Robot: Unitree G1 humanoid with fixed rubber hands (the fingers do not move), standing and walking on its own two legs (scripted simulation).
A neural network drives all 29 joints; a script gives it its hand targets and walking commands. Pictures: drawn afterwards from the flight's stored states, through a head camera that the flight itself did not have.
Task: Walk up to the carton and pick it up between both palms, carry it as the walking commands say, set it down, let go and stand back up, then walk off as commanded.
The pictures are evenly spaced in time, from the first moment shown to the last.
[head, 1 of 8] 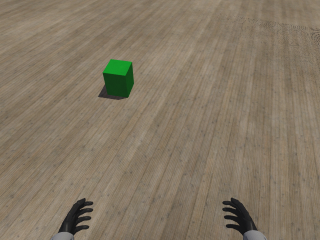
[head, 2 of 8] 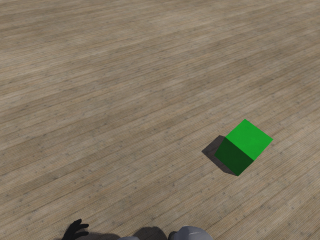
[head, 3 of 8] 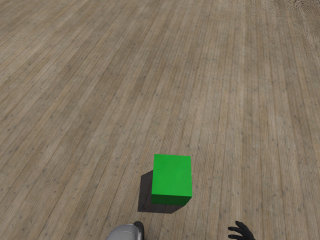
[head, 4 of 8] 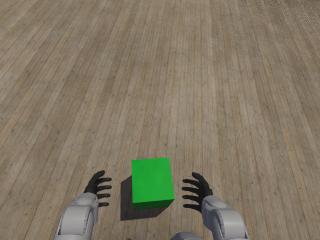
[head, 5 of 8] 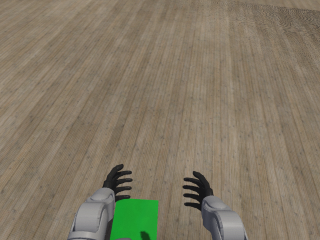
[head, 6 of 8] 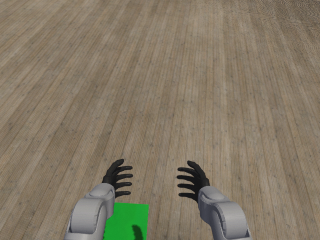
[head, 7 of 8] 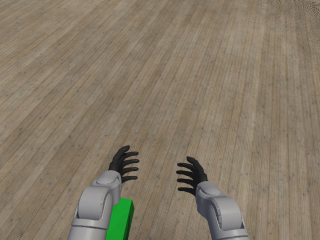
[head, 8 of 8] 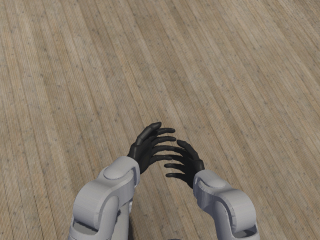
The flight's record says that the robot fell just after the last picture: no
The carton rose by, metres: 0.02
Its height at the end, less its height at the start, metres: +0.00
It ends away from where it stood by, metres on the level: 0.73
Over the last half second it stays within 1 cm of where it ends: yes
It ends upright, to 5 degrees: yes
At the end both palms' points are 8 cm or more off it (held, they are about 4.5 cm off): yes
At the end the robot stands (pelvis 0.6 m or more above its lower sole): yes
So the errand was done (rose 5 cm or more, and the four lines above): no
